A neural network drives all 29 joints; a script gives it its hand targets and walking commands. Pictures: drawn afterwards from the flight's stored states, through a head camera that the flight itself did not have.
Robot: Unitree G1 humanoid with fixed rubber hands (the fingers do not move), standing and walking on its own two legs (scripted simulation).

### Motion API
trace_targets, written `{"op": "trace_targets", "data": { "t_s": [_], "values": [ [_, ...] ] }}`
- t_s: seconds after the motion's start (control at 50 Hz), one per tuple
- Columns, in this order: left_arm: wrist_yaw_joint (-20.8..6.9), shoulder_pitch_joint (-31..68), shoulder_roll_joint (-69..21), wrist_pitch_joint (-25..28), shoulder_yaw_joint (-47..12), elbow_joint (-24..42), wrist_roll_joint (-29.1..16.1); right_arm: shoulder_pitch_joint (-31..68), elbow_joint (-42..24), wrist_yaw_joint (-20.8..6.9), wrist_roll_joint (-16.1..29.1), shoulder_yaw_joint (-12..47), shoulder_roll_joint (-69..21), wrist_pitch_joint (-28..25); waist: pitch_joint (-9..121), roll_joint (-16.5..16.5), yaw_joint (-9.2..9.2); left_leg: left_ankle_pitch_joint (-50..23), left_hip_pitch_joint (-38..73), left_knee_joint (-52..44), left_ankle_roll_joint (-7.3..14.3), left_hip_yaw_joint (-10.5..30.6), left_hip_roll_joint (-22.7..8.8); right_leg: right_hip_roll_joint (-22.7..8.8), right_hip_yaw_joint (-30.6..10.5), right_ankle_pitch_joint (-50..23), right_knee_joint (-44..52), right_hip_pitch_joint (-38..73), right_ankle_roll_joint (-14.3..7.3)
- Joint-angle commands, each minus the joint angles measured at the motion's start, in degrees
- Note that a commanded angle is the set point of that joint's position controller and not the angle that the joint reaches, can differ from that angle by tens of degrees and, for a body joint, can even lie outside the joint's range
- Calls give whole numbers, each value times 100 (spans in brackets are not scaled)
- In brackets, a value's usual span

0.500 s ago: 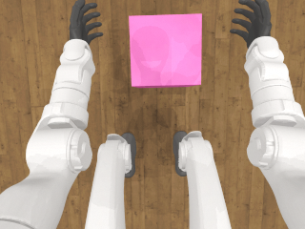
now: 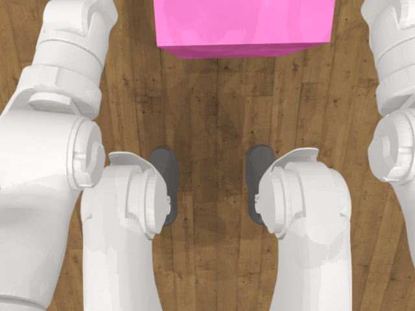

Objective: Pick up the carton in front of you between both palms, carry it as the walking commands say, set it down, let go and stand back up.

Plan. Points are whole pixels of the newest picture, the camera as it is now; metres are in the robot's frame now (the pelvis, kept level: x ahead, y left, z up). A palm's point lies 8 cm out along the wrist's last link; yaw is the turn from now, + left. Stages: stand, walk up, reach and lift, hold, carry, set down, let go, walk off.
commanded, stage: reach and lift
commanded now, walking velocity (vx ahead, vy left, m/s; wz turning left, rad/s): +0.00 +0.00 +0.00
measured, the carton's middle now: out of the picture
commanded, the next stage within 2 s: none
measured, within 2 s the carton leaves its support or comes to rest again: leaves its support in 0.88 s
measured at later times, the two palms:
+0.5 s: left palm out of the picture +0.57 +0.11 -0.18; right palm out of the picture +0.56 -0.21 -0.18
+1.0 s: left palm out of the picture +0.56 +0.10 -0.13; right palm out of the picture +0.55 -0.20 -0.14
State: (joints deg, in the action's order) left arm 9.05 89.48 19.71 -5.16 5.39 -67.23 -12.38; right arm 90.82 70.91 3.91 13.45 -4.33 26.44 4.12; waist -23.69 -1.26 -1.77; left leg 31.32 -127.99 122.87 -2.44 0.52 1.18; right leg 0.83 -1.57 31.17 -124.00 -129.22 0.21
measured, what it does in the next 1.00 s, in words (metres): stands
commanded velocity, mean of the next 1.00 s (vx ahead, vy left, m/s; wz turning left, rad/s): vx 0.00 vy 0.00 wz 0.00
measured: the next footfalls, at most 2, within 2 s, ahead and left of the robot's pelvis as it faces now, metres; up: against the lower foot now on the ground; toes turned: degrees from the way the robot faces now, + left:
none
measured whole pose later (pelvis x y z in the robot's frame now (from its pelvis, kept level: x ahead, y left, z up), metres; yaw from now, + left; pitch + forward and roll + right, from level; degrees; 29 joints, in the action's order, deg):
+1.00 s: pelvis +0.01 +0.00 +0.00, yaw +0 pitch +35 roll +2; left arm 11.2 79.2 10.2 -16.3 13.8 -48.2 -4.9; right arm 79.0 47.1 7.9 3.8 -11.6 16.3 19.0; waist -18.4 -2.2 -1.7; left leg 34.0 -126.6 125.1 -4.4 2.0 4.2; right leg 1.3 -2.1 33.6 -126.4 -128.1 0.3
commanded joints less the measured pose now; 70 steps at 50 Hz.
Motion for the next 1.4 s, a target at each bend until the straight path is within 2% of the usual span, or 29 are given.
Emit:
{"op": "trace_targets", "data": {
  "t_s": [0.0, 0.02, 0.2, 0.24, 0.26, 0.32, 0.38, 0.46, 0.48, 0.5, 0.54, 0.56, 0.6, 0.62, 0.66, 0.74, 0.8, 0.84, 0.86, 0.88, 1.02, 1.06, 1.08, 1.14, 1.26, 1.28, 1.3, 1.32, 1.38],
  "values": [
    [6, 1711, 616, 175, 94, 775, -78, 1594, -450, 24, 47, 61, 943, -182, 7175, 101, 191, -1295, 3281, -531, -57, -415, 109, -67, 56, -1464, 923, 3801, 58],
    [-1, 1648, 616, 228, -187, 505, -157, 1896, -937, 53, 100, -21, 787, -211, 7555, 213, -287, -1469, 3634, -641, 38, -221, 90, 0, 308, -1650, 782, 3609, 149],
    [70, 1361, 413, 164, -60, 751, -115, 1707, -533, 69, -39, 178, 833, -198, 7433, 203, 8, -1930, 3473, -255, -47, -423, 252, -47, 116, -2168, 650, 4071, 82],
    [67, 1583, 407, 214, -334, 951, -264, 1716, -930, 85, 20, -67, 743, -234, 7634, 141, -390, -1764, 3606, -215, -43, -382, 217, -13, 125, -2424, 726, 4429, 136],
    [108, 1283, 880, 220, 273, 634, -12, 1552, -594, 105, 12, 156, 505, -153, 7510, 455, 150, -1622, 3179, -410, 16, -468, 279, 52, 151, -2331, 621, 4303, 189],
    [1, 1708, 419, 152, -58, 655, -188, 1967, -800, 88, 42, 218, 443, -95, 6942, 371, -161, -1257, 2895, -357, -30, -441, 209, 45, 78, -2042, 843, 4377, 156],
    [-1, 1499, 532, 192, 214, 151, 150, 1431, -39, 63, 40, 107, 222, -34, 6786, 169, 271, -1323, 3121, -516, -39, -450, 216, 33, 116, -1750, 850, 3773, 202],
    [-139, 1584, -294, 294, 260, 318, 173, 1529, -425, -51, -208, 274, -411, -121, 6091, 324, -169, -1236, 2904, -447, 23, -361, 258, 68, 168, -1450, 1007, 3269, 169],
    [-209, 1703, -463, 235, 236, 185, 437, 2088, -246, -149, -151, 310, -581, -111, 6104, 205, 277, -1131, 2740, -521, 9, -380, 211, 138, 80, -1370, 856, 3429, 119],
    [-301, 1811, -976, 219, 185, 235, 392, 2127, -420, -269, -242, 425, -1062, -102, 6275, 560, -146, -1403, 2777, -476, 12, -324, 318, 156, 122, -1767, 780, 3534, 170],
    [-529, 2257, -2043, 155, -81, 706, 528, 2689, -686, -505, -467, 224, -1978, -98, 6126, 163, 88, -1199, 2727, -597, -12, -403, 523, 273, 268, -1499, 699, 3268, 83],
    [-763, 2629, -3115, 100, -345, 706, 449, 2460, -526, -701, -496, 497, -3131, 28, 6097, -15, -309, -1355, 3059, -486, -2, -314, 538, 340, 281, -1614, 805, 3250, 126],
    [-1294, 2745, -4324, -116, -108, 677, 840, 3082, -1161, -1177, -616, 784, -4534, 270, 5650, 292, 200, -1017, 2573, -375, 56, -511, 615, 399, 130, -1188, 858, 3217, 54],
    [-1409, 2924, -4770, -221, -360, 875, 644, 2966, -1065, -1394, -512, 699, -4831, 388, 6072, 320, -165, -1109, 2902, -429, 148, -368, 589, 389, 331, -1422, 663, 3557, 47],
    [-1572, 2913, -5158, -355, -299, 1093, 901, 2751, -943, -1666, -544, 534, -5503, 550, 5444, -223, 357, -972, 2678, -389, 114, -612, 647, 480, 183, -940, 787, 2654, -26],
    [-1728, 2572, -5853, -652, -481, 1323, 647, 2644, -1567, -1907, -583, 513, -5733, 795, 5788, -233, -174, -975, 2723, -426, 226, -586, 755, 463, 346, -1125, 731, 2936, -141],
    [-1691, 3213, -6269, -649, -870, 2009, 153, 3023, -2374, -1911, -440, 829, -6048, 852, 7659, 171, -556, -1437, 3283, -173, 292, -494, 692, 481, 614, -1598, 588, 3503, -81],
    [-1571, 3524, -6424, -670, -1007, 2373, -15, 3492, -2800, -1855, 54, 1223, -6329, 919, 8321, 0, -70, -1814, 3206, -119, 205, -708, 757, 358, 291, -2191, 558, 4197, -139],
    [-1535, 3467, -6350, -721, -1298, 2777, -252, 3054, -3016, -1774, -251, 1179, -6220, 1021, 9401, 339, -643, -2208, 3906, -286, 171, -554, 719, 443, 586, -2650, 677, 4755, -81],
    [-1529, 3127, -6900, -906, -1365, 2538, -108, 3403, -4020, -1728, -16, 1303, -6498, 1015, 10131, 152, -178, -2568, 4425, -350, 149, -742, 775, 495, 471, -3070, 722, 5160, -44],
    [-1528, 2915, -7724, -1159, -1927, 3942, 23, 2205, -4169, -1595, -466, 1444, -7544, 1483, 11608, 291, -480, -3040, 3959, -935, -13, -640, 959, 708, 564, -4105, 1070, 6051, 99],
    [-1566, 2227, -7900, -1331, -1551, 2959, 553, 2193, -3897, -1523, -628, 1389, -7565, 1432, 9870, -357, -95, -2089, 3130, -1287, -53, -761, 959, 732, 481, -3015, 1502, 5071, 128],
    [-1618, 2240, -7533, -1225, -928, 2864, 779, 1357, -2641, -1573, -1104, 1020, -7966, 1653, 8957, 686, -216, -1453, 2738, -1557, 30, -689, 974, 780, 544, -2434, 1960, 4824, 161],
    [-1719, 1369, -7570, -1384, -159, 1863, 1556, 978, -1883, -1699, -1650, 91, -7899, 1663, 7970, 43, -17, -431, 2908, -2131, 84, -654, 922, 789, 665, -748, 2346, 3586, 115],
    [-1660, 1532, -7393, -1231, 238, 2141, 1911, 1009, -2125, -1763, -2052, -134, -7927, 1514, 8049, 511, 16, -413, 3183, -2782, 210, -442, 929, 803, 605, -807, 2906, 3931, 150],
    [-1718, 1624, -7156, -1317, 516, 1859, 2181, 1418, -2258, -1752, -1940, -259, -7821, 1507, 8042, 354, 422, -396, 3174, -2871, 214, -657, 944, 727, 499, -730, 3041, 4052, 124],
    [-1766, 1450, -7402, -1410, 607, 1643, 2173, 731, -1866, -1742, -2328, -536, -7836, 1647, 7891, 439, -53, -77, 3271, -3013, 207, -571, 987, 770, 530, -326, 3257, 4101, 54],
    [-1808, 1616, -7340, -1374, 502, 1948, 2043, 1220, -2040, -1736, -2099, -441, -7907, 1655, 7898, 461, 232, 0, 3198, -3031, 190, -545, 974, 767, 503, -164, 3275, 4158, 51],
    [-1866, 1634, -7506, -1469, 355, 2249, 1959, 1295, -2115, -1748, -2165, -266, -7931, 1727, 8361, 410, -52, -202, 3541, -3181, 169, -562, 911, 762, 487, -458, 3442, 4462, 18]
  ]
}}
